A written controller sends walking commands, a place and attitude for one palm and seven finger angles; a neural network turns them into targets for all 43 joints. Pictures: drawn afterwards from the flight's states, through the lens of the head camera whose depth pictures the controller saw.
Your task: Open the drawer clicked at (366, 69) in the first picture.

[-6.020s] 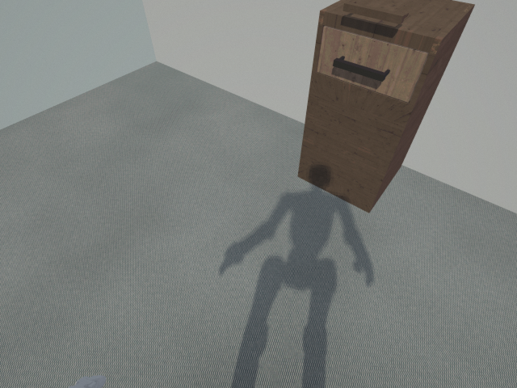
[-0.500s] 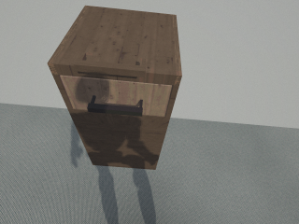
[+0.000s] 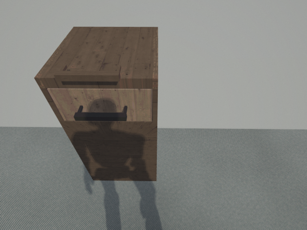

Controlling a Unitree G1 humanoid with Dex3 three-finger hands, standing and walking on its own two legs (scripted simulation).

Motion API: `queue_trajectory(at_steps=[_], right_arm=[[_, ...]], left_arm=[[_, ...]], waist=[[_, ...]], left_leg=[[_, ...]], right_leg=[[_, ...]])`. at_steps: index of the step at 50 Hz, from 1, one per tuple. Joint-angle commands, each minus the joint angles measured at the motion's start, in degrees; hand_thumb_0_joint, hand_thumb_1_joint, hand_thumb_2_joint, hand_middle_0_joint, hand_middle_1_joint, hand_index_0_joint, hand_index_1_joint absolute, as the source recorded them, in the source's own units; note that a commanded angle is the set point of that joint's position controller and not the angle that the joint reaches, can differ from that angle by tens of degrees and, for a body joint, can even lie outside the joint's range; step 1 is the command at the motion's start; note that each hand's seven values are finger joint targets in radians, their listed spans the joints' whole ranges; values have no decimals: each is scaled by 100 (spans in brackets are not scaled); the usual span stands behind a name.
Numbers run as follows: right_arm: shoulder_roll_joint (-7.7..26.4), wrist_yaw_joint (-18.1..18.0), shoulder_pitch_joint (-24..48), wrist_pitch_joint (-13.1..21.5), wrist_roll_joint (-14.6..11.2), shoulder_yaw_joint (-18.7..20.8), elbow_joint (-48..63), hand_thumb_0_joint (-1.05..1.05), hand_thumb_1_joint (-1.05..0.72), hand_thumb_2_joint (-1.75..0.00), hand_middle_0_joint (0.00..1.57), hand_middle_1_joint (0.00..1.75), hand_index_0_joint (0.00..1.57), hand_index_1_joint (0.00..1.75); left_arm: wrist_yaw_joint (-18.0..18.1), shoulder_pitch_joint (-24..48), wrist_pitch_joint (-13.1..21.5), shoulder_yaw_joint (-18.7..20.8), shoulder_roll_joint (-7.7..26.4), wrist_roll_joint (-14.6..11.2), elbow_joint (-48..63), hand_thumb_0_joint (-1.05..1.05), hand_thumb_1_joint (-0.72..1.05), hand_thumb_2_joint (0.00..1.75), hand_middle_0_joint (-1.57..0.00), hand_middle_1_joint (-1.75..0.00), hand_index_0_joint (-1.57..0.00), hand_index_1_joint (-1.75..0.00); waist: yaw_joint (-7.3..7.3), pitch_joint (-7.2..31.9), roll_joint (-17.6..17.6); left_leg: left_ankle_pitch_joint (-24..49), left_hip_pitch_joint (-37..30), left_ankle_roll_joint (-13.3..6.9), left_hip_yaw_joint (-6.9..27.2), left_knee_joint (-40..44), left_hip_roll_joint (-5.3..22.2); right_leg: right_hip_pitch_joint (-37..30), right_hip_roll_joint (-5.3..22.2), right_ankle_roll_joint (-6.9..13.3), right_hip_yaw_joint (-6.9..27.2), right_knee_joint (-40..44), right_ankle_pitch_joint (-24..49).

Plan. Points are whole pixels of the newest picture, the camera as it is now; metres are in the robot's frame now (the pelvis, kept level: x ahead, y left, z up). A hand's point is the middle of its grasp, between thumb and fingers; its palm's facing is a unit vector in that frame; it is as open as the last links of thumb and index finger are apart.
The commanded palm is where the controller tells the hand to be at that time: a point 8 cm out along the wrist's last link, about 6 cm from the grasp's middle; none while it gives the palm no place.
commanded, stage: come to a stop and stand still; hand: left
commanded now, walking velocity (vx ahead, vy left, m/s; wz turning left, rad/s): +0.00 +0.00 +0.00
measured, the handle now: (102, 112) +0.54 +0.23 -0.05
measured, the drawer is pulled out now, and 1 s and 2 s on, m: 0.00 0.00 0.00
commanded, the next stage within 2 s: look again from close up in 0.14 s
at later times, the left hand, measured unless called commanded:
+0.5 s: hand out of the picture +0.02 +0.20 -0.19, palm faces +0.03 -0.99 -0.17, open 7.4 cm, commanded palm none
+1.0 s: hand (53, 220) +0.17 +0.28 -0.08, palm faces -0.10 -0.66 -0.74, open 7.6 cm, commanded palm +0.14 +0.31 -0.05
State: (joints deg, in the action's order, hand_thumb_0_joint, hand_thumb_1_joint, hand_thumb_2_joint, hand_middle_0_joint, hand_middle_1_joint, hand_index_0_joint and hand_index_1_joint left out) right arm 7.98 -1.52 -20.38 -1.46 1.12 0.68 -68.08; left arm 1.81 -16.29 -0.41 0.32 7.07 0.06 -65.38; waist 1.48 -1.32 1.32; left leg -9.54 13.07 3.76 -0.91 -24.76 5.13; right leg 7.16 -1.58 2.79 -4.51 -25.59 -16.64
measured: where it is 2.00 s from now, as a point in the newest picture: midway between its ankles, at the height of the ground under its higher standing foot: outside the picture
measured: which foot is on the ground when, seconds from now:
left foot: down 0.00-1.00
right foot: down 0.00-1.00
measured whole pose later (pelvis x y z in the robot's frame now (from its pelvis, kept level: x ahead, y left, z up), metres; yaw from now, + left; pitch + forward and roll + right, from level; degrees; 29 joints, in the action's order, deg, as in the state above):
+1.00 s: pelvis -0.01 +0.07 -0.02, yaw +0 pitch +3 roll +1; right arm 11.8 -3.8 -17.4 12.2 0.6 -0.1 -45.4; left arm 14.5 -22.2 -3.7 -3.9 17.5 27.0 -9.2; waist 0.4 2.1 -0.2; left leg -15.7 22.3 -3.7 -4.4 -34.5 -3.7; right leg 22.5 2.2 1.4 -1.0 -38.4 -19.8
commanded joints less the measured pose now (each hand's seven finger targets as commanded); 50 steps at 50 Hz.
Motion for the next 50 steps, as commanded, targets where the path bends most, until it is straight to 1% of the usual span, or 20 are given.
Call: queue_trajectory(at_steps=[1, 11, 12, 13, 15, 16, 21, 25, 33, 40, 41, 42, 43, 44, 45, 46, 47, 48, 49, 50], right_arm=[[322, -54, -191, 83, -16, 35, 193, 0, -90, -90, 20, 30, 20, 30], [243, -91, -202, 145, -39, 43, 206, 0, -90, -90, 20, 30, 20, 30], [349, -13, 728, 268, -81, 24, 702, 0, -90, -90, 20, 30, 20, 30], [105, 24, 259, 191, -54, 45, 909, 0, -90, -90, 20, 30, 20, 30], [96, 73, 78, 183, -55, 27, 999, 0, -90, -90, 20, 30, 20, 30], [113, 69, 39, 234, -51, 19, 1018, 0, -90, -90, 20, 30, 20, 30], [562, -45, -145, 368, -18, -15, 854, 0, -90, -90, 20, 30, 20, 30], [684, -56, 67, 314, -22, -22, 944, 0, -90, -90, 20, 30, 20, 30], [867, -29, 290, 294, -16, -42, 997, 0, -90, -90, 20, 30, 20, 30], [909, -26, 249, 327, -30, -58, 899, 0, -90, -90, 20, 30, 20, 30], [1106, 12, 610, 331, -118, -21, 1261, 0, -90, -90, 20, 30, 20, 30], [1809, -161, 241, 1133, -357, 145, 3062, 0, -90, -90, 20, 30, 20, 30], [1291, -388, 707, 1718, -258, -2, 2788, 0, -90, -90, 20, 30, 20, 30], [1092, -400, 906, 1910, -380, 118, 2636, 0, -90, -90, 20, 30, 20, 30], [967, -403, 767, 1961, -338, 107, 2599, 0, -90, -90, 20, 30, 20, 30], [1176, -357, 953, 1938, -228, 168, 2879, 0, -90, -90, 20, 30, 20, 30], [1357, -345, 989, 1801, -96, 219, 3003, 0, -90, -90, 20, 30, 20, 30], [1358, -309, 1096, 1632, 30, 167, 3292, 0, -90, -90, 20, 30, 20, 30], [1379, -231, 1197, 1482, 87, 209, 3542, 0, -90, -90, 20, 30, 20, 30], [1335, -172, 1288, 1271, 175, 257, 3702, 0, -90, -90, 20, 30, 20, 30]], left_arm=[[31, -281, 76, 133, 592, -8, 167, 0, 90, 90, -20, -30, -20, -30], [48, -528, 115, 113, 392, 10, 66, 0, 90, 90, -20, -30, -20, -30], [254, -1115, 336, 110, 635, 126, -21, 0, 90, 90, -20, -30, -20, -30], [219, -908, 408, 105, 813, 148, 239, 0, 90, 90, -20, -30, -20, -30], [168, -504, 430, 107, 749, 153, 460, 0, 90, 90, -20, -30, -20, -30], [166, -465, 429, 114, 702, 153, 538, 0, 90, 90, -20, -30, -20, -30], [143, -773, 256, 35, 474, 74, 495, 0, 90, 90, -20, -30, -20, -30], [111, -644, 154, 35, 595, 87, 542, 0, 90, 90, -20, -30, -20, -30], [40, -495, 68, 13, 737, 90, 614, 0, 90, 90, -20, -30, -20, -30], [35, -469, 82, 0, 798, 87, 547, 0, 90, 90, -20, -30, -20, -30], [257, -612, 180, -47, 896, 141, 482, 0, 90, 90, -20, -30, -20, -30], [465, 3854, 1003, 475, 3246, 1307, 9107, 0, 88, 89, -20, -32, -20, -32], [851, 1020, 557, 420, 2626, 1412, 7595, 0, 85, 88, -20, -33, -20, -33], [1062, -418, -271, -263, 1484, 1388, 7022, 0, 83, 87, -21, -34, -21, -34], [1089, -574, -371, -773, 696, 1637, 6789, 0, 81, 86, -21, -36, -21, -36], [1263, 29, -288, -553, 1232, 2121, 7139, 0, 78, 85, -21, -37, -21, -37], [1466, -23, -250, -122, 1819, 2825, 6818, 0, 76, 84, -21, -39, -21, -39], [1597, -303, -237, -158, 1771, 3445, 6433, 0, 74, 83, -21, -40, -21, -40], [1740, -557, -187, 40, 1854, 3992, 6311, 0, 71, 82, -21, -42, -21, -42], [1897, -1046, -137, 84, 1830, 4594, 5902, 0, 69, 81, -22, -43, -22, -43]], waist=[[-83, -590, -270], [-98, -502, -153], [-509, -691, -551], [-28, -291, -532], [18, 213, -769], [38, 277, -742], [-143, 199, 548], [-175, -180, 80], [-214, -346, 89], [-198, -99, -45], [-263, -505, -160], [300, 2449, 1309], [-224, 2313, 1860], [-87, 1614, 1503], [9, 894, 1008], [33, 424, 654], [17, 596, 277], [-77, 582, -44], [-322, 815, 173], [-520, 984, -414]], left_leg=[[97, -200, -273, 15, 144, 37], [372, -265, -306, 66, 213, 85], [-389, 700, -131, -133, -1339, -92], [-1015, 769, -326, 120, -1664, -177], [-1054, 547, -424, -71, -1651, -202], [-885, 399, -411, -143, -1218, -268], [2193, -217, -718, 446, -442, 284], [1502, 51, -743, 472, -224, 220], [462, 118, -790, 622, 381, 190], [985, -217, -784, 531, 372, 155], [2085, 139, -571, 474, -575, 197], [2859, -1730, -506, 465, -90, -275], [3390, -2286, -217, 694, 123, 133], [2187, -1318, -52, 742, 518, 37], [1799, -693, -192, 554, 308, -42], [1012, -139, -291, 538, -31, -153], [193, 312, -393, 485, -340, -269], [-338, 767, -452, 415, -593, -437], [-464, 993, -446, 363, -727, -564], [-643, 1250, -431, 273, -919, -594]], right_leg=[[905, 836, -8, 877, 1201, -429], [761, 739, -49, 717, 958, 213], [579, 1230, -524, 1496, 916, 3745], [371, 1523, -354, 1270, 764, 3763], [230, 1315, 259, 978, 502, 2917], [184, 1242, 364, 916, 349, 2990], [371, 565, -17, 415, -234, 1148], [361, 558, -84, 375, -99, 742], [403, 598, -182, 325, 33, 307], [296, 678, -229, 346, 110, 533], [697, 833, -250, 708, 358, 1332], [761, 143, 14, 413, -583, 1973], [1535, 152, 3, -52, -1370, 194], [2011, 82, -130, -60, -1734, -721], [2111, 107, -131, 90, -1540, -612], [2180, 104, -84, 84, -1155, -448], [2190, 49, -24, 106, -870, -221], [2272, -12, 27, 166, -811, -329], [2165, -52, 83, 400, -853, -520], [2329, -131, 116, 506, -968, -872]])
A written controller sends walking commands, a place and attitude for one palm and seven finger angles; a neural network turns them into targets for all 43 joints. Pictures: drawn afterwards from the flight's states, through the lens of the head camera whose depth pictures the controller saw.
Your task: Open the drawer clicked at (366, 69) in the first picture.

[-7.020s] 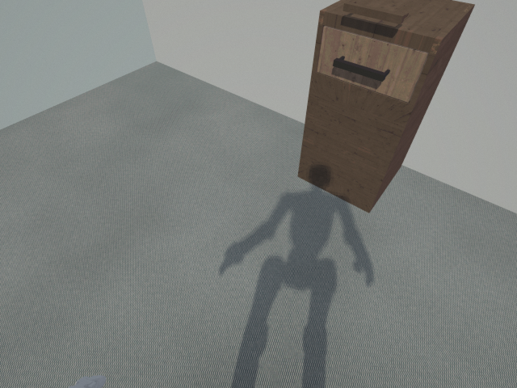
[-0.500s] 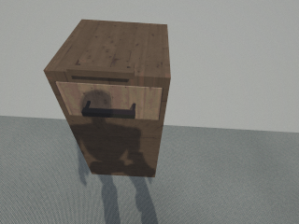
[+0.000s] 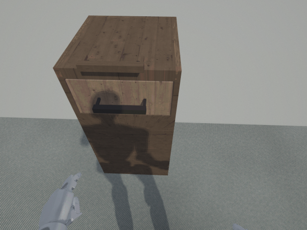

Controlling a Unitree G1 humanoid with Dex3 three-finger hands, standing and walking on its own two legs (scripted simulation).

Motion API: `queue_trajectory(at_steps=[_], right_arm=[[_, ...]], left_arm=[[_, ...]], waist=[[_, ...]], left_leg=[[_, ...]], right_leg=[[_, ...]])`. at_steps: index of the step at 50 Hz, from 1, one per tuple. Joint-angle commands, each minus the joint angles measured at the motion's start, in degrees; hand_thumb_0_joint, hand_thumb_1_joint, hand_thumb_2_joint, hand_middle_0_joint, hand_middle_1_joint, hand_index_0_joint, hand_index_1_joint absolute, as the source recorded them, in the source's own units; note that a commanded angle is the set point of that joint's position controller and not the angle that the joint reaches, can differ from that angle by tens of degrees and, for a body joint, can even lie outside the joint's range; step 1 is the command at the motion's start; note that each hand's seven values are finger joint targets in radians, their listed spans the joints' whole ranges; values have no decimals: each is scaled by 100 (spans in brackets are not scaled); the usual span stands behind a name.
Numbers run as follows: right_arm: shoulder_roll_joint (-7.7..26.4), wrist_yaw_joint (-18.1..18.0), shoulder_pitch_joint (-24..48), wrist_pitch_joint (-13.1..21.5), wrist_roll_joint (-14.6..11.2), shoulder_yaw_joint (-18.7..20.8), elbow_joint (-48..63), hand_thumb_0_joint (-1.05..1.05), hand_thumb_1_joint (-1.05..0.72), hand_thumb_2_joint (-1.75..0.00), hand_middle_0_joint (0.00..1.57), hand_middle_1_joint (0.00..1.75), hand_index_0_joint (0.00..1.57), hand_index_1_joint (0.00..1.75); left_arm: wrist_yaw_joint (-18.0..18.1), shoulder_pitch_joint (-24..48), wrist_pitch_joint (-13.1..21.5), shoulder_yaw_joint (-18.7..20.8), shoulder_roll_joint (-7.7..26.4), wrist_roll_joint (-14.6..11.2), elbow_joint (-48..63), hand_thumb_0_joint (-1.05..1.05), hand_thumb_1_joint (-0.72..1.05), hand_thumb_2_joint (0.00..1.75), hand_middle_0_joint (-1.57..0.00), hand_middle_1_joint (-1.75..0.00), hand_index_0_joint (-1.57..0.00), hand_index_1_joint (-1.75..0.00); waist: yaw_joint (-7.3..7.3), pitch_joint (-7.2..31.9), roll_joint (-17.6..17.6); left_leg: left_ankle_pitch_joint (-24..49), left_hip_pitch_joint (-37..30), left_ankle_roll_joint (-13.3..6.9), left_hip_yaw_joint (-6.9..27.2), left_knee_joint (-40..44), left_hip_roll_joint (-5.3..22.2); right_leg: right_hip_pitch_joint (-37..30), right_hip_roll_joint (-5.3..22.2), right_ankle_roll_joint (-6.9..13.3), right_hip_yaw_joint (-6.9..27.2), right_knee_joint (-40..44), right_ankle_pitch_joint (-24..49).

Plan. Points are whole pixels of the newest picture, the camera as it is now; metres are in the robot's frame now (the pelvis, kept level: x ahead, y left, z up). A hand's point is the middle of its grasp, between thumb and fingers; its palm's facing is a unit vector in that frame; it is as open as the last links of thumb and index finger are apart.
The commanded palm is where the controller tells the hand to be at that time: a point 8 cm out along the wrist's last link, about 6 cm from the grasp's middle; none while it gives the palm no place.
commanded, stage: raise the hand with hooked fingers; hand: left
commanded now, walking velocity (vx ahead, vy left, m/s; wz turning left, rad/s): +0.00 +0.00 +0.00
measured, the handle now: (120, 105) +0.55 +0.16 -0.04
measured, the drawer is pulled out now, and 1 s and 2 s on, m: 0.00 0.00 0.00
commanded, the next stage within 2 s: move the hooked fingers above the handle in 1.72 s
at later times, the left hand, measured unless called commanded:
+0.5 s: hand (72, 191) +0.22 +0.23 -0.02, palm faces +0.09 -0.07 -0.99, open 10.1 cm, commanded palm +0.19 +0.22 +0.04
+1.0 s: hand (76, 155) +0.29 +0.22 +0.04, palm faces +0.08 -0.09 -0.99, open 13.0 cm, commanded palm +0.27 +0.22 +0.10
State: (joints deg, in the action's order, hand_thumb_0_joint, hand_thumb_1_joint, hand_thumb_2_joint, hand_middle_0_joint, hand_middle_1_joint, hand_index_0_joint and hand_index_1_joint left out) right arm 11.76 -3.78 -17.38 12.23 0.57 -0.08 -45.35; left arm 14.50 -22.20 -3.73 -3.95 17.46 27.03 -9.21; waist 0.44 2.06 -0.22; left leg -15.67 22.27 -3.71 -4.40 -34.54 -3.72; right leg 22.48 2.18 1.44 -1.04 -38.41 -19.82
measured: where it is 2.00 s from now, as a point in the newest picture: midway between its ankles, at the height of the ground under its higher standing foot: outside the picture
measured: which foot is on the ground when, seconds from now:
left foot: down 0.00-1.00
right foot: down 0.00-1.00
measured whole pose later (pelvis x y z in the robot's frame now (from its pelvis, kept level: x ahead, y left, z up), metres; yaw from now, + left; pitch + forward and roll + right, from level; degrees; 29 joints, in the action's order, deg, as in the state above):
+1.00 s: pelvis +0.02 -0.02 +0.00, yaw +0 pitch +6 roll +1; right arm 14.6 -1.3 -7.7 -6.1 1.3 2.1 -34.7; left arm 15.3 -7.6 -2.3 -3.2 23.6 55.8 -1.3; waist -3.9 4.5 3.2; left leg -19.9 25.2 -2.1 -3.3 -39.1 -1.2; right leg 24.4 -0.4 1.9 -1.7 -40.4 -22.0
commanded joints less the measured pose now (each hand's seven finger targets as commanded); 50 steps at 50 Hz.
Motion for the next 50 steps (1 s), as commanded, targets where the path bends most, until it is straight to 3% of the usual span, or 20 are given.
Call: queue_trajectory(at_steps=[1, 2, 3, 5, 8, 9, 11, 13, 14, 16, 17, 19, 24, 26, 29, 31, 35, 40, 43, 50], right_arm=[[915, 130, 1105, -309, 272, 370, 1582, 0, -90, -90, 20, 30, 20, 30], [909, 247, 1219, -485, 260, 408, 1708, 0, -90, -90, 20, 30, 20, 30], [923, 348, 1370, -651, 235, 421, 1883, 0, -90, -90, 20, 30, 20, 30], [899, 459, 1593, -925, 169, 415, 2097, 0, -90, -90, 20, 30, 20, 30], [812, 447, 1626, -1192, 248, 393, 2340, 0, -90, -90, 20, 30, 20, 30], [797, 393, 1600, -1253, 291, 407, 2352, 0, -90, -90, 20, 30, 20, 30], [717, 346, 1653, -1306, 346, 417, 2430, 0, -90, -90, 20, 30, 20, 30], [706, 301, 1689, -1325, 379, 402, 2374, 0, -90, -90, 20, 30, 20, 30], [698, 280, 1691, -1322, 403, 392, 2330, 0, -90, -90, 20, 30, 20, 30], [726, 247, 1703, -1292, 384, 376, 2297, 0, -90, -90, 20, 30, 20, 30], [738, 236, 1694, -1285, 365, 361, 2280, 0, -90, -90, 20, 30, 20, 30], [732, 205, 1771, -1319, 315, 302, 2282, 0, -90, -90, 20, 30, 20, 30], [733, 84, 1846, -1455, 157, 141, 2248, 0, -90, -90, 20, 30, 20, 30], [718, 76, 1797, -1478, 152, 117, 2217, 0, -90, -90, 20, 30, 20, 30], [712, 96, 1794, -1467, 208, 108, 2174, 0, -90, -90, 20, 30, 20, 30], [668, 144, 1690, -1447, 230, 161, 2137, 0, -90, -90, 20, 30, 20, 30], [707, 208, 1576, -1431, 243, 274, 2113, 0, -90, -90, 20, 30, 20, 30], [783, 243, 1545, -1476, 158, 369, 2057, 0, -90, -90, 20, 30, 20, 30], [811, 225, 1585, -1514, 111, 385, 2026, 0, -90, -90, 20, 30, 20, 30], [806, 202, 1638, -1636, 24, 303, 1998, 0, -90, -90, 20, 30, 20, 30]], left_arm=[[749, -735, 263, 152, 336, 2352, -36, 0, 67, 80, -22, -45, -22, -45], [811, -1051, 341, -49, 27, 2723, -248, 0, 64, 79, -22, -47, -22, -47], [853, -1133, 440, -94, 1, 2973, -104, 0, 62, 78, -22, -48, -22, -48], [951, -1006, 614, 323, 488, 3331, 354, 0, 57, 76, -22, -51, -22, -51], [1172, -237, 770, 807, 1079, 3651, 1207, 0, 50, 73, -23, -55, -23, -55], [1286, 144, 838, 1066, 1338, 3654, 1481, 0, 48, 72, -23, -57, -23, -57], [1550, 859, 937, 1079, 1384, 3623, 2015, 0, 43, 70, -23, -60, -23, -60], [1751, 1442, 1066, 1142, 1492, 3598, 2206, 0, 39, 68, -24, -63, -24, -63], [1822, 1874, 1099, 1135, 1586, 3587, 2365, 0, 36, 67, -24, -64, -24, -64], [1853, 1890, 1036, 926, 1438, 3500, 2207, 0, 32, 65, -24, -68, -24, -68], [1810, 1893, 953, 875, 1439, 3425, 2196, 0, 29, 64, -24, -69, -24, -69], [1635, 1650, 642, 833, 1443, 3277, 1991, 0, 25, 62, -25, -72, -25, -72], [821, 1169, 9, 676, 1444, 2941, 1552, 0, 13, 57, -25, -80, -25, -80], [536, 1033, 31, 664, 1445, 2906, 1622, 0, 8, 55, -26, -82, -26, -82], [404, 1058, 297, 946, 1680, 2987, 1753, 0, 1, 52, -26, -87, -26, -87], [458, 1151, 527, 921, 1556, 3012, 1862, 0, -3, 50, -27, -90, -27, -90], [745, 1474, 733, 1119, 1659, 3039, 2053, 0, -13, 46, -27, -96, -27, -96], [817, 1892, 489, 944, 1581, 2978, 1992, 0, -24, 41, -28, -103, -28, -103], [619, 2106, 318, 816, 1606, 2927, 2023, 0, -31, 38, -29, -108, -29, -108], [63, 2650, 72, 752, 1787, 2878, 1914, 0, -48, 31, -30, -118, -30, -118]], waist=[[-430, 225, -1029], [-533, 22, -1284], [-654, 118, -1229], [-875, 521, -954], [-768, 1088, -537], [-730, 1265, -501], [-537, 1559, 159], [-357, 1670, 376], [-216, 1569, 242], [-137, 1570, 431], [-160, 1713, 540], [-197, 1724, 441], [-335, 1444, -300], [-420, 1307, -353], [-509, 1237, -157], [-510, 1245, 13], [-487, 1506, 132], [-411, 1619, 129], [-434, 1696, 78], [-478, 1386, 97]], left_leg=[[-293, 858, 337, 577, -108, 276], [-448, 1136, 333, 517, -237, 264], [-542, 1265, 322, 474, -306, 237], [-373, 1340, 299, 425, -439, 182], [-235, 1146, 197, 396, -763, 115], [-249, 1159, 177, 440, -903, 98], [-268, 801, 166, 481, -1218, 94], [-325, 665, 153, 556, -1552, 97], [-451, 697, 143, 627, -1691, 107], [-555, 649, 127, 610, -1749, 84], [-493, 636, 123, 581, -1690, 88], [-310, 693, 106, 544, -1530, 90], [83, 809, 92, 446, -888, 105], [290, 712, 112, 434, -664, 106], [540, 496, 112, 430, -493, 129], [654, 333, 125, 439, -439, 127], [865, 82, 136, 438, -439, 133], [1114, -154, 139, 429, -357, 155], [1379, -319, 129, 412, -250, 161], [1650, -648, 143, 418, 113, 201]], right_leg=[[1220, -546, 267, 232, 199, -921], [1461, -511, 288, 283, 136, -1081], [1435, -448, 313, 372, 122, -1126], [1170, -368, 350, 616, 11, -901], [1187, -337, 293, 757, -138, -575], [1232, -344, 271, 807, -226, -577], [1647, -316, 264, 907, -352, -638], [2054, -302, 252, 967, -444, -744], [2305, -300, 236, 1052, -405, -988], [2339, -310, 228, 1008, -366, -1004], [2163, -314, 221, 910, -389, -841], [1697, -343, 193, 823, -315, -408], [378, -307, 75, 796, 103, 599], [68, -269, 47, 740, 194, 952], [-76, -274, 76, 659, 224, 1233], [-50, -275, 86, 567, 211, 1310], [1, -304, 102, 447, 142, 1387], [-46, -316, 91, 329, 151, 1602], [-263, -303, 77, 308, 206, 1900], [-518, -314, 78, 206, 485, 1896]])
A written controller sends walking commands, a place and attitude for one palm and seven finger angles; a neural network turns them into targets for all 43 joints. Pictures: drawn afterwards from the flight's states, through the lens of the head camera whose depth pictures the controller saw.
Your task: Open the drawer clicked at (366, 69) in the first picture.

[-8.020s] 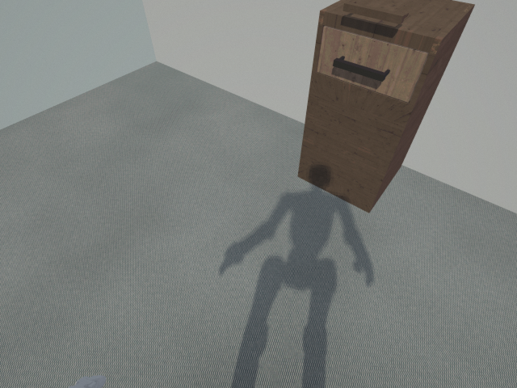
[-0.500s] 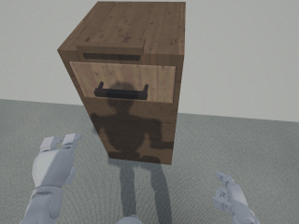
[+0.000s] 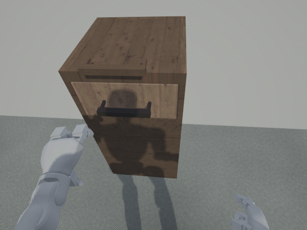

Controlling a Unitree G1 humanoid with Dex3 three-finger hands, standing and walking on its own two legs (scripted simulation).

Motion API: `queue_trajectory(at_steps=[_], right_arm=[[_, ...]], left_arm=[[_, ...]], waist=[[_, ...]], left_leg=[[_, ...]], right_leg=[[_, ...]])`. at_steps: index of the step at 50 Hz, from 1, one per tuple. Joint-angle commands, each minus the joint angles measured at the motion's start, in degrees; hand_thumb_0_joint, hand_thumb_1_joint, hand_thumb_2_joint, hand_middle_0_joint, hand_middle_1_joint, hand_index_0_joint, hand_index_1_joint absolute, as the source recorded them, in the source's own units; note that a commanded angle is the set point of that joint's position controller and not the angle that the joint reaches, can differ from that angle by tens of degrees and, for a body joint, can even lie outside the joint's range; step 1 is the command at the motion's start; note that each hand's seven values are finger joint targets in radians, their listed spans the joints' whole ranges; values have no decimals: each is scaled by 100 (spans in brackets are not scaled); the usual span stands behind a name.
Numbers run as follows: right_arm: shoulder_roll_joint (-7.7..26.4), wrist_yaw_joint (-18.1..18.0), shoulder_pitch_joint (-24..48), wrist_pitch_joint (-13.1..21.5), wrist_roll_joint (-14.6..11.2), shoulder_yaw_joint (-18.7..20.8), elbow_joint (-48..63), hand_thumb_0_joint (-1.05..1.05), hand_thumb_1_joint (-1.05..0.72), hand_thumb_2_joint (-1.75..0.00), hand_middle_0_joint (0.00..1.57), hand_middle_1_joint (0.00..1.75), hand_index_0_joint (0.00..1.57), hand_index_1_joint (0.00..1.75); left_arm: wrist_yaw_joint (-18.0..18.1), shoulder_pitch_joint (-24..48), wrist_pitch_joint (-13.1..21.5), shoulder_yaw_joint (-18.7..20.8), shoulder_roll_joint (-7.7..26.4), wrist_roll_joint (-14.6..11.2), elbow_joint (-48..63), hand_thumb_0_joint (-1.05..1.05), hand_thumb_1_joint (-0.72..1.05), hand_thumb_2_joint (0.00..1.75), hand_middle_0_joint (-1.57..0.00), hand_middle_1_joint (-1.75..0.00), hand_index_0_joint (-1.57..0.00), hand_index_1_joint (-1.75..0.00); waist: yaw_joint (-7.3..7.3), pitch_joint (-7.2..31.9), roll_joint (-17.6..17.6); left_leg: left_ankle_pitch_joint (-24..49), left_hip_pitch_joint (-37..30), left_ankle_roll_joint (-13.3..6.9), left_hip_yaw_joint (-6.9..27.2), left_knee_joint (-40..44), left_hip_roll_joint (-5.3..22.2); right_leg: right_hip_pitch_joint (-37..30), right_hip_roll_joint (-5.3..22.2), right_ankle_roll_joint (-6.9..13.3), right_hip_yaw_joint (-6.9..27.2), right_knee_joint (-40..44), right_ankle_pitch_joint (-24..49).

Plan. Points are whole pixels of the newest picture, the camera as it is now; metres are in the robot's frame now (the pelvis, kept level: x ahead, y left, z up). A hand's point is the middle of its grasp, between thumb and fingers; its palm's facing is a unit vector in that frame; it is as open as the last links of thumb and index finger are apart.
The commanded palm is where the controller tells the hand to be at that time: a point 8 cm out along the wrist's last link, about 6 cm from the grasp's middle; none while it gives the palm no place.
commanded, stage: raise the hand with hooked fingers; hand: left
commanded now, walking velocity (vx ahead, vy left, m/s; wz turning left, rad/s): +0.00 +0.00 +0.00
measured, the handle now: (125, 108) +0.53 +0.18 -0.03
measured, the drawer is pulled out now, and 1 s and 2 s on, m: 0.00 0.00 0.00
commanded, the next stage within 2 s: move the hooked fingers above the handle in 0.72 s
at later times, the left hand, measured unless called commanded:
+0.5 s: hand (69, 140) +0.30 +0.25 +0.09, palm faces +0.02 -0.10 -0.99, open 13.8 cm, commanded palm +0.27 +0.25 +0.15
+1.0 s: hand (76, 143) +0.29 +0.24 +0.08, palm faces +0.03 -0.10 -0.99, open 13.9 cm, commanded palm +0.28 +0.24 +0.14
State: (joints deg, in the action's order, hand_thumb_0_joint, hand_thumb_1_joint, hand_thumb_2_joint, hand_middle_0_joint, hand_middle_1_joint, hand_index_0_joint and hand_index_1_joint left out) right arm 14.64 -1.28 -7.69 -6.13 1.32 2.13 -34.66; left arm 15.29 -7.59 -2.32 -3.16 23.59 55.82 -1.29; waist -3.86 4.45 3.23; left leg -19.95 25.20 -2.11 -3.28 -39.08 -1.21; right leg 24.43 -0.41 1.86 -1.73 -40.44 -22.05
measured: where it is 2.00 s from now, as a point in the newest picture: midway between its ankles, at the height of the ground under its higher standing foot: outside the picture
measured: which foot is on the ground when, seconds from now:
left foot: down 0.00-1.00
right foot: down 0.00-1.00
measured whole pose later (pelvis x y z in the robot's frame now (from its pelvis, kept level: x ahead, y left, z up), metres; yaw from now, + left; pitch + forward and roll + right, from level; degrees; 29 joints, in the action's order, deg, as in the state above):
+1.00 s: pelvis -0.02 +0.01 +0.01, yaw +1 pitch +3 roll +0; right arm 13.6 -1.6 -8.5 -6.8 -0.6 0.6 -36.0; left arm 6.7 8.1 -0.5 -7.3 25.0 54.6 -9.5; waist -4.3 2.0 3.5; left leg -14.4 19.4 -3.0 -2.8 -31.0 -2.3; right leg 18.3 0.4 0.9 -2.0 -32.2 -16.7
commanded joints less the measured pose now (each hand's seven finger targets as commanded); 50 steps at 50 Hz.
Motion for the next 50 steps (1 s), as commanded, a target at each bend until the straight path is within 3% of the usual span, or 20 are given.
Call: queue_trajectory(at_steps=[1, 4, 6, 10, 16, 18, 21, 25, 29, 31, 34, 42, 45, 46, 50], right_arm=[[506, -48, 658, 194, -61, 79, 930, 0, -90, -90, 20, 30, 20, 30], [514, -56, 678, 147, -80, 53, 917, 0, -90, -90, 20, 30, 20, 30], [485, -62, 663, 119, -114, 23, 902, 0, -90, -90, 20, 30, 20, 30], [496, -70, 657, 92, -118, 2, 892, 0, -90, -90, 20, 30, 20, 30], [523, -90, 603, 52, -156, -14, 835, 0, -90, -90, 20, 30, 20, 30], [525, -75, 557, 43, -166, -12, 837, 0, -90, -90, 20, 30, 20, 30], [565, -24, 542, 15, -161, 5, 876, 0, -90, -90, 20, 30, 20, 30], [568, -9, 545, 50, -157, 22, 892, 0, -90, -90, 20, 30, 20, 30], [572, -26, 479, 106, -140, 74, 826, 0, -90, -90, 20, 30, 20, 30], [551, -35, 472, 121, -173, 94, 776, 0, -90, -90, 20, 30, 20, 30], [590, -47, 481, 136, -203, 97, 734, 0, -90, -90, 20, 30, 20, 30], [564, -78, 519, 143, -208, 58, 733, 0, -90, -90, 20, 30, 20, 30], [579, -89, 455, 154, -204, 53, 688, 0, -90, -90, 20, 30, 20, 30], [544, -84, 479, 154, -208, 46, 706, 0, -90, -90, 20, 30, 20, 30], [540, -97, 390, 151, -201, 44, 654, 0, -90, -90, 20, 30, 20, 30]], left_arm=[[-74, 1328, -66, 650, 1164, -5, 1163, 0, -50, 30, -30, -120, -30, -120], [-226, 1559, -78, 770, 1340, -12, 1058, 0, -50, 30, -30, -120, -30, -120], [-344, 1849, -118, 597, 1196, -78, 888, 0, -50, 30, -30, -120, -30, -120], [-540, 2383, -80, 604, 1359, -91, 935, 0, -50, 30, -30, -120, -30, -120], [-814, 3023, 4, 586, 1500, -185, 742, 0, -50, 30, -30, -120, -30, -120], [-925, 2651, 5, 532, 1343, -249, 463, 0, -50, 30, -30, -120, -30, -120], [-1023, 2435, 105, 623, 1396, -303, 588, 0, -50, 30, -30, -120, -30, -120], [-935, 2575, 315, 654, 1408, -277, 796, 0, -50, 30, -30, -120, -30, -120], [-624, 2788, 482, 901, 1653, -188, 996, 0, -50, 30, -30, -120, -30, -120], [-514, 2780, 447, 810, 1506, -212, 843, 0, -50, 30, -30, -120, -30, -120], [-443, 2782, 338, 829, 1553, -217, 700, 0, -50, 30, -30, -120, -30, -120], [-632, 2809, 164, 415, 1257, -222, 611, 0, -50, 30, -30, -120, -30, -120], [-658, 3102, 202, 410, 1293, -159, 456, 0, -50, 30, -30, -120, -30, -120], [-665, 3262, 209, 154, 1042, -147, 424, 0, -50, 30, -30, -120, -30, -120], [-547, 3704, 225, 163, 1096, -10, 131, 0, -50, 30, -30, -120, -30, -120]], waist=[[-47, 1151, -196], [-74, 1163, -136], [-17, 951, -233], [-19, 1174, -119], [16, 1104, -118], [-24, 927, -269], [-81, 995, -312], [-74, 963, -160], [-97, 1160, 65], [-56, 1094, -53], [-56, 1103, -100], [20, 941, -173], [50, 938, -251], [93, 858, -177], [76, 1009, -162]], left_leg=[[2140, -1024, -18, 320, 598, -48], [2272, -1147, -10, 312, 690, -44], [2066, -1128, -3, 309, 807, -43], [2192, -1364, 2, 332, 905, -46], [2179, -1483, 3, 381, 1058, -41], [2091, -1392, 5, 355, 1123, -43], [2207, -1356, 3, 343, 1167, -34], [2024, -1326, 13, 366, 1191, -26], [1977, -1446, 39, 419, 1188, -14], [1786, -1416, 24, 399, 1198, -9], [1704, -1359, 33, 395, 1248, -15], [1650, -1406, 8, 386, 1280, -9], [1636, -1380, 15, 385, 1264, -3], [1546, -1378, 21, 381, 1255, -15], [1471, -1351, 33, 399, 1217, -29]], right_leg=[[-718, -61, 43, 250, 711, 2136], [-841, -81, 46, 254, 822, 2190], [-804, -76, 36, 198, 921, 1990], [-976, -76, 46, 187, 1015, 2001], [-1034, -89, 52, 134, 1180, 1897], [-1041, -89, 46, 118, 1246, 1848], [-1195, -77, 51, 133, 1253, 1967], [-1063, -76, 58, 139, 1270, 1693], [-981, -112, 87, 127, 1242, 1499], [-877, -104, 67, 128, 1268, 1367], [-925, -120, 69, 131, 1283, 1296], [-881, -102, 57, 116, 1336, 1288], [-800, -112, 61, 109, 1318, 1248], [-704, -106, 60, 99, 1320, 1179], [-633, -115, 82, 92, 1252, 1088]])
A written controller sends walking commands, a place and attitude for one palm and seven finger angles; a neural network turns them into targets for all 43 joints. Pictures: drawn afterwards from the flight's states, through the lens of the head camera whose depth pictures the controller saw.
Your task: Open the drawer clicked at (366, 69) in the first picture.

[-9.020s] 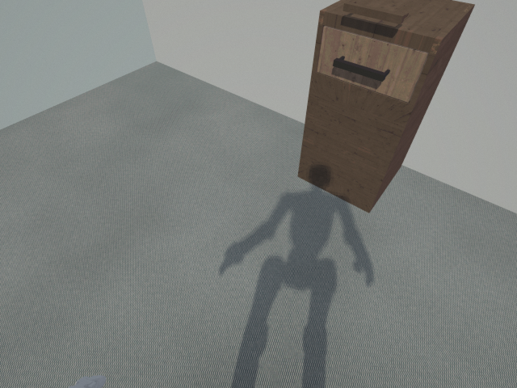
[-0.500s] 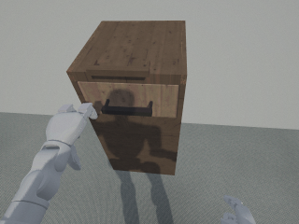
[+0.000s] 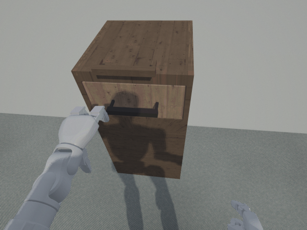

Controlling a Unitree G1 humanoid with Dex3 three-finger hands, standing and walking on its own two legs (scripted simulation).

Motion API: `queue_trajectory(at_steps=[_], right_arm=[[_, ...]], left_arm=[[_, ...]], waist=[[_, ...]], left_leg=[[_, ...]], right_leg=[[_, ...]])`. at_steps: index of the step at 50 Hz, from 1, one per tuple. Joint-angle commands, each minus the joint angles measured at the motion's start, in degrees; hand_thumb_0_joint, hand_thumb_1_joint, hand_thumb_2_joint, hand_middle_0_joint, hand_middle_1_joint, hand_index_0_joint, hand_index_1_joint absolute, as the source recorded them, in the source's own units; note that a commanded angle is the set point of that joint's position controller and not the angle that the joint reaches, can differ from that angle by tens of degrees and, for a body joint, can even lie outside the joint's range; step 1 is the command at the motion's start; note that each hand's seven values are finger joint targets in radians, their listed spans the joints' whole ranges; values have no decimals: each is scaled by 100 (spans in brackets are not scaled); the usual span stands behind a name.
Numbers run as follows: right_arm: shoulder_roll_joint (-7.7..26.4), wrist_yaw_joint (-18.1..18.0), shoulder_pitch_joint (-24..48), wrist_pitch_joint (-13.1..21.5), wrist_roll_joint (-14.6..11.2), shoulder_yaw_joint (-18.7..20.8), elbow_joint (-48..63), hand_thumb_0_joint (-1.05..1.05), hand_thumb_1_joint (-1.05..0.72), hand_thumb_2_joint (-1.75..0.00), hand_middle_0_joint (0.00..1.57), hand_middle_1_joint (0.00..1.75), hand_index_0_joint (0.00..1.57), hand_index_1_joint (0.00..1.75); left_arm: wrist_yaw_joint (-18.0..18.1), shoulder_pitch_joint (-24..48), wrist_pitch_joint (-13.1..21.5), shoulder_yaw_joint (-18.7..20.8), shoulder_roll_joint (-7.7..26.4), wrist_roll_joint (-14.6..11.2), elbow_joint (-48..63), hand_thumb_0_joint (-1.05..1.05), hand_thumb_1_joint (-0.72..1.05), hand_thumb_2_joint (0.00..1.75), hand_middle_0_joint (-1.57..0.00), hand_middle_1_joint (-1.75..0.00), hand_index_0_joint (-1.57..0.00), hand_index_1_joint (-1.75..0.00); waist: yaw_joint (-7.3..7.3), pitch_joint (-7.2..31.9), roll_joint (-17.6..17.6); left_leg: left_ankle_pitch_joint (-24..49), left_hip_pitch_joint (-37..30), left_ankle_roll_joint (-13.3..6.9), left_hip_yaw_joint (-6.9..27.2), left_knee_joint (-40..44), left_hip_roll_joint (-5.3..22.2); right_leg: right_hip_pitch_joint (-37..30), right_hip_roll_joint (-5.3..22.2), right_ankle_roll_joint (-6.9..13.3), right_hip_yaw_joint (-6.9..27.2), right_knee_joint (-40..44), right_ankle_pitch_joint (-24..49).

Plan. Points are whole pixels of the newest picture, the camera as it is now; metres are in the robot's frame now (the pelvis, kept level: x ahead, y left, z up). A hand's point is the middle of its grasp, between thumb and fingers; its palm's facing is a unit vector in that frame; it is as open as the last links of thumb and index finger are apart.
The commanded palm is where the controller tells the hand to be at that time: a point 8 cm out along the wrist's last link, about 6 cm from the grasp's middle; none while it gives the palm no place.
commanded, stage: move the hooked fingers above the handle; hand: left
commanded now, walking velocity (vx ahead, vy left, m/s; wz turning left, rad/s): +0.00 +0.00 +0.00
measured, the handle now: (133, 107) +0.55 +0.16 -0.04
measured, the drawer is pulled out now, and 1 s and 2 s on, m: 0.00 0.00 0.00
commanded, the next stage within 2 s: none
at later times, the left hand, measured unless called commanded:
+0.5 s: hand (110, 124) +0.39 +0.19 +0.04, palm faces -0.01 -0.06 -1.00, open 13.8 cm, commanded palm +0.37 +0.20 +0.10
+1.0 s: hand (123, 113) +0.45 +0.17 +0.02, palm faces -0.04 -0.03 -1.00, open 13.8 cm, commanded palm +0.44 +0.17 +0.08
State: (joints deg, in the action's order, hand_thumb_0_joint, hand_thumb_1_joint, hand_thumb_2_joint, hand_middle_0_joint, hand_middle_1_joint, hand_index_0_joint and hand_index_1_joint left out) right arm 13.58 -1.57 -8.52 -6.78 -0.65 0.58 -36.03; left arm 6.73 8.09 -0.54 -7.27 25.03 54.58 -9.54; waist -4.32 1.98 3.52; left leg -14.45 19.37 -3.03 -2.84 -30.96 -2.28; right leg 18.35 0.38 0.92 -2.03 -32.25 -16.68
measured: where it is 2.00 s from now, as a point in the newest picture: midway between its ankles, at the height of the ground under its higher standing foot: outside the picture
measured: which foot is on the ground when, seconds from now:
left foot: down 0.00-1.00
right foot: down 0.00-1.00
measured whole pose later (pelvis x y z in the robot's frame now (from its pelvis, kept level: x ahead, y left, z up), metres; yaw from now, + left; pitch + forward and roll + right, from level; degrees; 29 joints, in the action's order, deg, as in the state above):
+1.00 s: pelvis +0.02 -0.02 -0.01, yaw +0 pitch +12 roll +0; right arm 13.9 -1.7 -15.4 -8.1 -0.9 3.3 -37.9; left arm 14.8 35.4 0.7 -8.6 21.3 60.1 -46.1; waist 1.8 6.8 2.2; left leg -18.9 32.0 -1.7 -2.6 -38.5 -0.6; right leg 30.9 -1.1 2.5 -2.2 -39.3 -20.8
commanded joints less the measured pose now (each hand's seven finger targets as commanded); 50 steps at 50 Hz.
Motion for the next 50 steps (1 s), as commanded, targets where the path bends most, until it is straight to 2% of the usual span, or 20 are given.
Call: queue_trajectory(at_steps=[1, 2, 8, 9, 12, 15, 17, 19, 20, 24, 29, 31, 35, 37, 39, 41, 43, 45, 48, 50], right_arm=[[632, -68, 447, 210, -11, 199, 752, 0, -90, -90, 20, 30, 20, 30], [646, -77, 431, 205, -17, 209, 746, 0, -90, -90, 20, 30, 20, 30], [644, -114, 300, 152, -46, 217, 691, 0, -90, -90, 20, 30, 20, 30], [680, -117, 278, 147, -41, 234, 697, 0, -90, -90, 20, 30, 20, 30], [691, -137, 167, 120, -57, 235, 690, 0, -90, -90, 20, 30, 20, 30], [735, -145, 75, 96, -47, 280, 710, 0, -90, -90, 20, 30, 20, 30], [703, -123, -8, 106, -44, 328, 732, 0, -90, -90, 20, 30, 20, 30], [750, -100, -69, 89, -37, 353, 718, 0, -90, -90, 20, 30, 20, 30], [733, -90, -97, 87, -51, 362, 730, 0, -90, -90, 20, 30, 20, 30], [765, -100, -226, 73, -62, 403, 618, 0, -90, -90, 20, 30, 20, 30], [763, -111, -387, 75, -52, 469, 526, 0, -90, -90, 20, 30, 20, 30], [737, -88, -402, 58, -74, 461, 500, 0, -90, -90, 20, 30, 20, 30], [788, -102, -498, 35, -77, 463, 456, 0, -90, -90, 20, 30, 20, 30], [775, -120, -551, 16, -69, 459, 460, 0, -90, -90, 20, 30, 20, 30], [798, -142, -606, -2, -67, 452, 429, 0, -90, -90, 20, 30, 20, 30], [768, -138, -667, -4, -65, 461, 434, 0, -90, -90, 20, 30, 20, 30], [752, -112, -780, 2, -55, 494, 414, 0, -90, -90, 20, 30, 20, 30], [792, -109, -913, 3, -36, 507, 363, 0, -90, -90, 20, 30, 20, 30], [767, -69, -997, -1, -23, 531, 319, 0, -90, -90, 20, 30, 20, 30], [793, -44, -1084, -16, 0, 561, 292, 0, -90, -90, 20, 30, 20, 30]], left_arm=[[343, 2312, 29, 505, 876, 132, 777, 0, -50, 30, -30, -120, -30, -120], [385, 2384, 22, 613, 995, 171, 695, 0, -50, 30, -30, -120, -30, -120], [508, 2953, -139, 416, 825, 236, -11, 0, -50, 30, -30, -120, -30, -120], [510, 2963, -162, 554, 962, 261, -120, 0, -50, 30, -30, -120, -30, -120], [479, 3168, -197, 435, 871, 244, -431, 0, -50, 30, -30, -120, -30, -120], [459, 3143, -136, 657, 1114, 272, -536, 0, -50, 30, -30, -120, -30, -120], [460, 3121, -52, 464, 833, 239, -456, 0, -50, 30, -30, -120, -30, -120], [494, 2988, -6, 625, 963, 259, -503, 0, -50, 30, -30, -120, -30, -120], [514, 3074, 12, 452, 791, 237, -484, 0, -50, 30, -30, -120, -30, -120], [681, 3415, 3, 568, 918, 325, -797, 0, -50, 30, -30, -120, -30, -120], [878, 3778, 28, 688, 1075, 385, -914, 0, -50, 30, -30, -120, -30, -120], [897, 3804, -30, 383, 720, 377, -1171, 0, -50, 30, -30, -120, -30, -120], [885, 4193, -125, 415, 826, 404, -1662, 0, -50, 30, -30, -120, -30, -120], [853, 4183, -108, 429, 830, 423, -1874, 0, -50, 30, -30, -120, -30, -120], [838, 4410, -53, 545, 989, 442, -2113, 0, -50, 30, -30, -120, -30, -120], [853, 4637, 15, 356, 800, 477, -2195, 0, -50, 30, -30, -120, -30, -120], [896, 4839, 96, 272, 669, 492, -2251, 0, -50, 30, -30, -120, -30, -120], [971, 5075, 154, 456, 890, 519, -2372, 0, -50, 30, -30, -120, -30, -120], [1113, 5263, 120, 317, 680, 558, -2605, 0, -50, 30, -30, -120, -30, -120], [1219, 5334, 103, 489, 842, 608, -2686, 0, -50, 30, -30, -120, -30, -120]], waist=[[168, 1181, -270], [136, 1263, -224], [199, 1477, -260], [178, 1556, -322], [229, 1583, -369], [182, 1806, -417], [210, 1909, -390], [195, 1979, -443], [248, 1879, -375], [328, 1823, -538], [352, 2308, -370], [429, 2113, -266], [534, 2057, -564], [486, 2155, -565], [552, 2098, -644], [602, 2128, -481], [659, 2237, -393], [690, 2398, -436], [759, 2432, -281], [731, 2697, -319]], left_leg=[[854, -747, 124, 349, 397, 87], [819, -737, 129, 347, 388, 84], [930, -641, 104, 285, 265, 61], [954, -617, 93, 262, 241, 66], [1021, -473, 70, 230, 167, 44], [1251, -396, 44, 183, 76, 27], [1457, -430, 41, 178, 3, 34], [1619, -388, 39, 175, -65, 26], [1597, -350, 37, 170, -68, 26], [1389, -192, 23, 141, -128, 12], [1693, -242, 15, 115, -269, -16], [1667, -219, 22, 106, -285, -9], [1468, -70, -7, 80, -319, -7], [1487, 3, -13, 54, -335, -29], [1474, 128, -23, 58, -376, -26], [1467, 125, -20, 58, -425, -33], [1561, -2, -14, 86, -493, -12], [1649, 51, -17, 107, -562, 0], [1629, 103, -3, 100, -641, 7], [1770, 94, -2, 109, -701, 17]], right_leg=[[63, -200, 176, 110, 439, 514], [65, -206, 181, 121, 415, 482], [46, -197, 191, 139, 323, 678], [-9, -216, 181, 165, 323, 703], [-42, -183, 174, 186, 260, 898], [-231, -174, 168, 247, 192, 1221], [-224, -176, 171, 240, 116, 1464], [-254, -203, 169, 254, 75, 1651], [-169, -187, 165, 243, 63, 1643], [-37, -206, 147, 255, 54, 1504], [-206, -199, 153, 310, -66, 1930], [6, -207, 155, 261, -87, 1915], [47, -194, 116, 287, -46, 1837], [-47, -180, 115, 301, -72, 1942], [-33, -179, 108, 310, -87, 1993], [124, -178, 112, 302, -137, 1973], [289, -202, 133, 260, -183, 1934], [293, -210, 127, 266, -252, 2008], [492, -225, 135, 252, -310, 1955], [427, -241, 137, 250, -388, 2051]])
